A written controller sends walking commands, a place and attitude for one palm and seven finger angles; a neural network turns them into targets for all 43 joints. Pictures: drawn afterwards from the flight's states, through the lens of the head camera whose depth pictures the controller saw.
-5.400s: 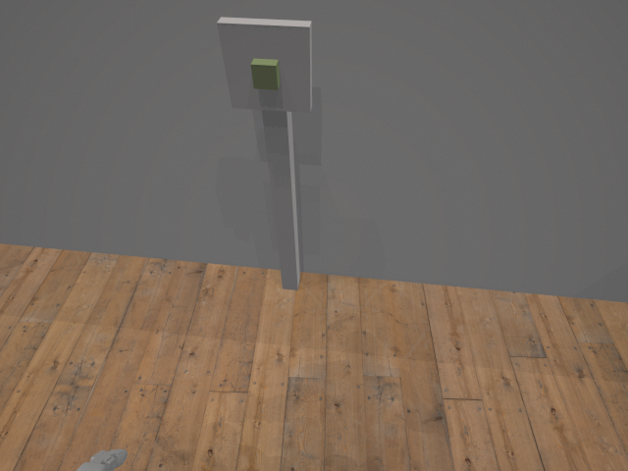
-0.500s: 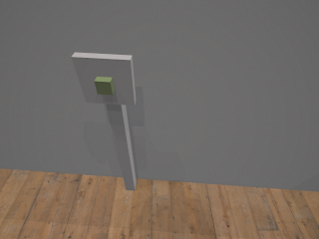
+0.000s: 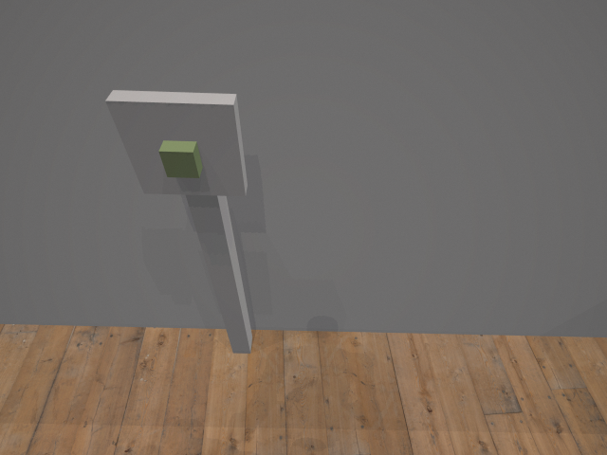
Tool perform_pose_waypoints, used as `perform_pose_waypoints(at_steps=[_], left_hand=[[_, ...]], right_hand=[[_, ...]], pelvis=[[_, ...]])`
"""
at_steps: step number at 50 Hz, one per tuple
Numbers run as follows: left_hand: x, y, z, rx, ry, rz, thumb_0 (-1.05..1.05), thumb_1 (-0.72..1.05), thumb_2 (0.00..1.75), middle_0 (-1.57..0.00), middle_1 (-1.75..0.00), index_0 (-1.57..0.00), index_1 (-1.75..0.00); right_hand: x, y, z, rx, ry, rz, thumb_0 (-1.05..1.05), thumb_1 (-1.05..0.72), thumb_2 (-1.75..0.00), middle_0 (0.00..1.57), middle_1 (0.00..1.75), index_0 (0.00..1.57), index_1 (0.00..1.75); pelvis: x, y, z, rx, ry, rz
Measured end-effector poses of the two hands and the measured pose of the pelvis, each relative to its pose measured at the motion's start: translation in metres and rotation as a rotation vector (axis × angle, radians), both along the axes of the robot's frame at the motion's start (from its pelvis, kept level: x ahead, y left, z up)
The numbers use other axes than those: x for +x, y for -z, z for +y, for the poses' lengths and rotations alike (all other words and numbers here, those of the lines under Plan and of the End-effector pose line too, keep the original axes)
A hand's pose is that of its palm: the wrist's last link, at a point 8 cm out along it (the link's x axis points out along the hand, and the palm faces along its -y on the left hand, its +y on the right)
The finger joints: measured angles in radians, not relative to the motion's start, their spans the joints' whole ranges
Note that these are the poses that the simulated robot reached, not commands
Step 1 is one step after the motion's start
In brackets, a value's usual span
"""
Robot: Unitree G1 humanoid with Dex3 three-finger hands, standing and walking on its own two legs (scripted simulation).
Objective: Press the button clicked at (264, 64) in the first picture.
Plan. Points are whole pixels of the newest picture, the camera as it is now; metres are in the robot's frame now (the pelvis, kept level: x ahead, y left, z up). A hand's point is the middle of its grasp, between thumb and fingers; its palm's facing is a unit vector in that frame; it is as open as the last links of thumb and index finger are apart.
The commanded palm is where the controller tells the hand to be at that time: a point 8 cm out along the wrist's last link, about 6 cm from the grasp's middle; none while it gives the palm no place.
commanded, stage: come to a stop and stand still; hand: left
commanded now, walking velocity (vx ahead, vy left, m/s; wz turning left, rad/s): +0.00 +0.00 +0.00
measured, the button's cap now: (182, 158) +0.51 +0.22 +0.11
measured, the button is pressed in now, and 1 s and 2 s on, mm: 0 0 0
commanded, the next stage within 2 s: look again from close up in 0.56 s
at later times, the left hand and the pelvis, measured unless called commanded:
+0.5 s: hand out of the picture +0.01 +0.24 -0.14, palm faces +0.05 -0.94 -0.35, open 7.3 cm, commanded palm none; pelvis -0.06 -0.01 +0.00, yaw +3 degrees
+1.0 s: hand out of the picture -0.02 +0.20 -0.16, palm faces +0.02 -0.97 -0.26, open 7.3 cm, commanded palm none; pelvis -0.05 -0.01 +0.01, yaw +2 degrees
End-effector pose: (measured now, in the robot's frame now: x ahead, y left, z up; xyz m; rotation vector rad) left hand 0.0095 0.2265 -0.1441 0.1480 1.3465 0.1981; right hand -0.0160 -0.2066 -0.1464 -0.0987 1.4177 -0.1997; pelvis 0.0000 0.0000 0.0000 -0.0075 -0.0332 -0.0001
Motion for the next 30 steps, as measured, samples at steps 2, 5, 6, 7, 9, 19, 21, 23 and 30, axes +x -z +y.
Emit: perform_pose_waypoints(at_steps=[2, 5, 6, 7, 9, 19, 21, 23, 30], left_hand=[[0.005, -0.002, 0.006, 0.011, 0.033, -0.035, 0.01, 0.93, 0.90, -0.20, -0.30, -0.20, -0.30], [0.013, -0.005, 0.017, 0.040, 0.052, -0.104, 0.01, 0.92, 0.90, -0.20, -0.30, -0.20, -0.30], [0.015, -0.006, 0.020, 0.047, 0.055, -0.125, 0.01, 0.92, 0.90, -0.20, -0.30, -0.20, -0.30], [0.017, -0.007, 0.023, 0.052, 0.058, -0.146, 0.01, 0.92, 0.90, -0.20, -0.30, -0.20, -0.30], [0.021, -0.011, 0.028, 0.061, 0.065, -0.185, 0.00, 0.92, 0.90, -0.20, -0.30, -0.20, -0.30], [0.015, -0.036, 0.054, 0.123, 0.088, -0.267, 0.00, 0.91, 0.90, -0.20, -0.30, -0.20, -0.30], [0.008, -0.038, 0.058, 0.133, 0.086, -0.256, 0.00, 0.91, 0.90, -0.20, -0.30, -0.20, -0.30], [0.000, -0.039, 0.060, 0.141, 0.080, -0.238, 0.00, 0.91, 0.90, -0.20, -0.30, -0.20, -0.30], [-0.030, -0.033, 0.056, 0.132, 0.058, -0.137, 0.00, 0.91, 0.90, -0.20, -0.30, -0.20, -0.30]], right_hand=[[0.003, -0.001, -0.013, -0.010, -0.021, -0.024, 0.03, -0.93, -0.89, 0.20, 0.29, 0.20, 0.30], [0.013, -0.008, -0.038, -0.065, -0.042, -0.105, 0.03, -0.93, -0.89, 0.20, 0.30, 0.20, 0.30], [0.017, -0.011, -0.046, -0.087, -0.049, -0.132, 0.03, -0.92, -0.89, 0.20, 0.30, 0.20, 0.30], [0.021, -0.014, -0.054, -0.106, -0.057, -0.157, 0.02, -0.92, -0.89, 0.20, 0.29, 0.20, 0.30], [0.028, -0.021, -0.068, -0.141, -0.078, -0.203, 0.02, -0.92, -0.89, 0.20, 0.29, 0.20, 0.30], [0.053, -0.051, -0.103, -0.207, -0.181, -0.333, 0.01, -0.91, -0.90, 0.20, 0.29, 0.20, 0.30], [0.053, -0.051, -0.104, -0.203, -0.194, -0.331, 0.01, -0.90, -0.90, 0.20, 0.29, 0.20, 0.30], [0.051, -0.049, -0.104, -0.194, -0.203, -0.318, 0.01, -0.90, -0.90, 0.20, 0.29, 0.20, 0.30], [0.031, -0.035, -0.093, -0.141, -0.207, -0.224, 0.01, -0.90, -0.90, 0.20, 0.29, 0.20, 0.30]], pelvis=[[-0.008, 0.002, -0.002, 0.004, -0.002, 0.002], [-0.020, 0.004, -0.006, 0.001, -0.015, 0.005], [-0.024, 0.005, -0.007, 0.000, -0.018, 0.002], [-0.028, 0.006, -0.007, -0.001, -0.019, -0.002], [-0.035, 0.006, -0.007, -0.005, -0.021, -0.010], [-0.060, 0.000, -0.011, -0.001, -0.036, -0.013], [-0.062, -0.002, -0.012, 0.001, -0.039, -0.011], [-0.064, -0.002, -0.013, 0.003, -0.043, -0.008], [-0.062, -0.004, -0.015, 0.004, -0.046, -0.003]])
